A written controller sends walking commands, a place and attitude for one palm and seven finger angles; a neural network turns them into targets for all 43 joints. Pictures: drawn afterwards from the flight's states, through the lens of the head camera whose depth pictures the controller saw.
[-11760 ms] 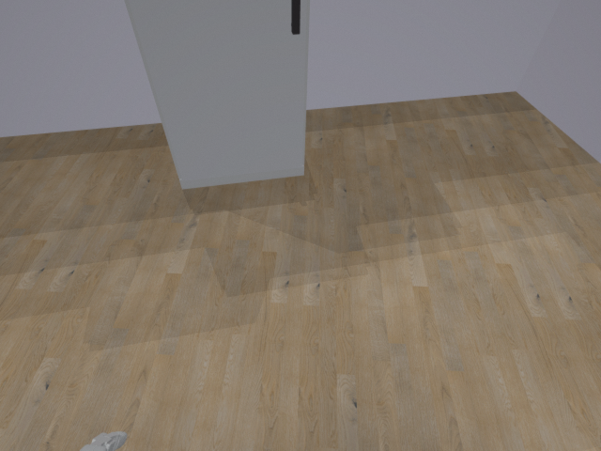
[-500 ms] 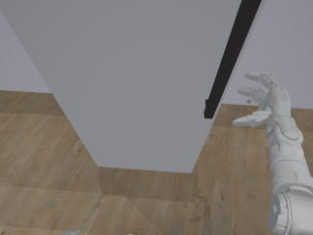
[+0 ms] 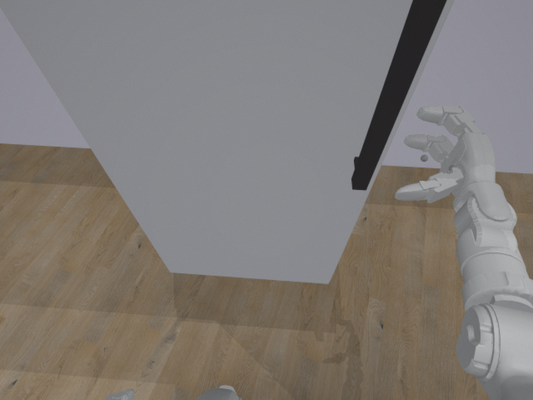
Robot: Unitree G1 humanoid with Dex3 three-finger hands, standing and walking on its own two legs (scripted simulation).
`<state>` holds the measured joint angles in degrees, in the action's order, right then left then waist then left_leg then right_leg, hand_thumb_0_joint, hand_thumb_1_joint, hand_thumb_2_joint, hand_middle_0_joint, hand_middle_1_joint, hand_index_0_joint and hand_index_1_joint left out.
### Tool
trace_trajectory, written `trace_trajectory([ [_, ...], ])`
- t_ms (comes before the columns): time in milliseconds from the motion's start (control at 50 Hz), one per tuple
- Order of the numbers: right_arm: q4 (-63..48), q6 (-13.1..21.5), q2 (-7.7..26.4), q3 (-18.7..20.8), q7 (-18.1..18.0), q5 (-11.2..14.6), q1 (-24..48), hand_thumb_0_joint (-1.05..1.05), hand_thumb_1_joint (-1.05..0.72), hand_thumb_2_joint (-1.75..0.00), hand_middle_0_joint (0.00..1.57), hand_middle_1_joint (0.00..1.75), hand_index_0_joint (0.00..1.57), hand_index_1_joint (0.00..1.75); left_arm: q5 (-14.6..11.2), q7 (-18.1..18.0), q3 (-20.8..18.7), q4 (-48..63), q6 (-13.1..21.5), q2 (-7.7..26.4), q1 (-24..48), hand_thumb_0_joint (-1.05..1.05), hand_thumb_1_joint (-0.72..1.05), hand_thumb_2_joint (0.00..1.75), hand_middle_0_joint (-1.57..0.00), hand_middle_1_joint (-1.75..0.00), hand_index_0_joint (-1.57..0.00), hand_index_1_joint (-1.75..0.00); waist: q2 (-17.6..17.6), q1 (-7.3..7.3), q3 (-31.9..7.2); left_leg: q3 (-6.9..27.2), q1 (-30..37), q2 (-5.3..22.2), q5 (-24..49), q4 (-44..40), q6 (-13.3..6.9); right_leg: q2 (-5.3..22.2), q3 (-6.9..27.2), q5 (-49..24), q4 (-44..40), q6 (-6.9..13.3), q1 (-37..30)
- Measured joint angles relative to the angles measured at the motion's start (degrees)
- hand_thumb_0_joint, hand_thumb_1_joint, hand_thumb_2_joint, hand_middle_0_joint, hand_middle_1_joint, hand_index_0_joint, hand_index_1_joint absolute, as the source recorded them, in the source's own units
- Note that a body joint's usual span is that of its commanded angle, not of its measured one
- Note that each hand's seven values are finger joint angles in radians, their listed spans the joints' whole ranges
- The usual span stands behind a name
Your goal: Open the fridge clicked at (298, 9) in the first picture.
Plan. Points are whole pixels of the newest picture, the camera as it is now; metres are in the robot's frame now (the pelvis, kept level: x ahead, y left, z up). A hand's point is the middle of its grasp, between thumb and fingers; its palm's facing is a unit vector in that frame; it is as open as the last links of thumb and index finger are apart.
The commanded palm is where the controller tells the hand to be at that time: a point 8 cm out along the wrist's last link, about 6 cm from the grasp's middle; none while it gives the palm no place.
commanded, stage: feel for the door with the fingertips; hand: right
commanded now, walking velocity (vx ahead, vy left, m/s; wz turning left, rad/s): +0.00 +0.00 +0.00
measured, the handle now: (391, 81) +0.51 -0.09 +0.20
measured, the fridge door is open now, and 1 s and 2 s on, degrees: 0 0 0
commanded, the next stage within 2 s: slide the fingers in behind the handle in 0.74 s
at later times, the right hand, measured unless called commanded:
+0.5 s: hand (401, 154) +0.46 -0.13 +0.12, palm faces -0.05 +1.00 -0.01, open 14.0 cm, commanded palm +0.44 -0.18 +0.12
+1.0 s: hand (402, 145) +0.48 -0.13 +0.12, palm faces -0.07 +1.00 -0.01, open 13.5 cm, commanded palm +0.46 -0.17 +0.12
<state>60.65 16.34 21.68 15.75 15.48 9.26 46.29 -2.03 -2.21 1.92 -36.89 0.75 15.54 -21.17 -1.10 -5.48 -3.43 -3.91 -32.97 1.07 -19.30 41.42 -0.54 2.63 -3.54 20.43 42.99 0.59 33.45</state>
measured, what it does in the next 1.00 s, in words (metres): stands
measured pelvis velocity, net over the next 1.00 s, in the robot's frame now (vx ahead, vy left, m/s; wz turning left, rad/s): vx -0.01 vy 0.00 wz -0.01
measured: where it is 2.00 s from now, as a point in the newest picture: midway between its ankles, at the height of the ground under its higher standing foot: outside the picture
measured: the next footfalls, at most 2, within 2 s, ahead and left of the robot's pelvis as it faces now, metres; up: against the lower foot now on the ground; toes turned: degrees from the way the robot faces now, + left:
none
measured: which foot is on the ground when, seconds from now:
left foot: down 0.00-1.00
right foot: down 0.00-1.00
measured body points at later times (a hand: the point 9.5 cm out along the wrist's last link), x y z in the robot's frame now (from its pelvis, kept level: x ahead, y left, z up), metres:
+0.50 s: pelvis +0.00 +0.00 +0.00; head +0.06 +0.01 +0.45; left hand +0.07 +0.26 -0.12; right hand +0.46 -0.18 +0.12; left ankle +0.01 +0.12 -0.71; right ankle +0.01 -0.11 -0.71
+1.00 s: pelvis -0.01 +0.00 +0.00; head +0.07 +0.00 +0.44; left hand +0.01 +0.27 -0.13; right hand +0.48 -0.18 +0.12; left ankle +0.01 +0.12 -0.71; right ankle +0.01 -0.11 -0.71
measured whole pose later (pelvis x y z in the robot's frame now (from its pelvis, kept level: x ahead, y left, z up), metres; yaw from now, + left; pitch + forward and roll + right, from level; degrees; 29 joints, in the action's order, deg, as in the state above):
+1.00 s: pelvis -0.01 +0.00 +0.00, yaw -1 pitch +13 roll +1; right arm 65.7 18.6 19.6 14.0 10.3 6.9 53.6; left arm -1.0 -0.8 1.2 -39.0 1.3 15.6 -23.4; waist -1.2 -6.4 -3.6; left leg -4.6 -36.4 1.1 -19.3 43.0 -0.9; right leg 2.5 -2.6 20.0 44.4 0.3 37.1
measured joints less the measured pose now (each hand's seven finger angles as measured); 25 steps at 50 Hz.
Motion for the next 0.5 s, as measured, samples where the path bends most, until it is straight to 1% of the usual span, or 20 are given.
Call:
trace_trajectory([
  [100, -0.9, 0.1, -1.3, -0.6, -0.8, 0.1, 0.2, -0.01, 0.5, -0.3, 0.3, 1.2, 0.29, 1.2, 0.2, 0.4, -0.6, -0.8, 0.1, 0.1, -1.3, 0.0, 0.9, 0.9, -0.2, -0.3, -0.2, -0.3, -0.1, -0.28, -0.2, 0.2, -0.7, 0.0, 0.0, 0.1, 0.1, 0.0, -0.2, 0.1, 0.1, 0.0, 0.6],
  [180, -3.1, 0.1, -2.9, -0.5, -2.5, -0.5, -1.3, -0.01, 0.5, -0.3, 0.3, 1.2, 0.29, 1.2, 0.5, 0.9, -0.9, -0.8, 0.0, -0.1, -1.9, 0.01, 0.9, 0.9, -0.2, -0.3, -0.2, -0.3, -0.1, -0.52, -0.8, 0.6, -0.7, -0.2, 0.0, 0.0, 0.1, 0.1, -0.6, 0.3, -0.1, 0.1, 0.3],
  [340, -8.6, -1.0, -6.4, -2.0, -5.9, -1.3, -5.7, -0.01, 0.5, -0.3, 0.3, 1.2, 0.3, 1.2, 0.5, 1.8, -1.2, 0.1, -0.2, -0.9, -1.4, 0.01, 0.9, 0.9, -0.2, -0.3, -0.2, -0.3, -0.6, 0.06, -1.4, 1.3, 1.2, -0.4, -0.2, -0.6, 0.2, 0.3, -1.3, 0.5, -1.0, 0.0, -2.0],
  [420, -7.4, -1.2, -6.5, -2.2, -7.1, -2.0, -4.9, -0.01, 0.5, -0.3, 0.3, 1.2, 0.3, 1.2, 0.5, 1.5, -0.8, 0.3, -0.1, -1.3, 0.0, 0.01, 0.9, 0.9, -0.2, -0.3, -0.2, -0.3, -0.5, 0.25, -1.0, 1.0, 1.8, -0.3, -0.2, -0.6, 0.1, 0.2, -1.0, 0.3, -1.2, -0.1, -2.5],
  [500, -5.3, -0.4, -5.7, -2.0, -6.9, -2.0, -3.1, -0.01, 0.5, -0.3, 0.3, 1.2, 0.3, 1.2, 0.5, 1.2, -0.5, 0.3, 0.3, -1.4, 1.1, 0.0, 0.9, 0.9, -0.2, -0.3, -0.2, -0.3, -0.3, 0.42, -0.7, 0.7, 1.8, -0.2, -0.1, -0.6, -0.1, 0.1, -0.6, 0.0, -1.2, -0.2, -2.4],
])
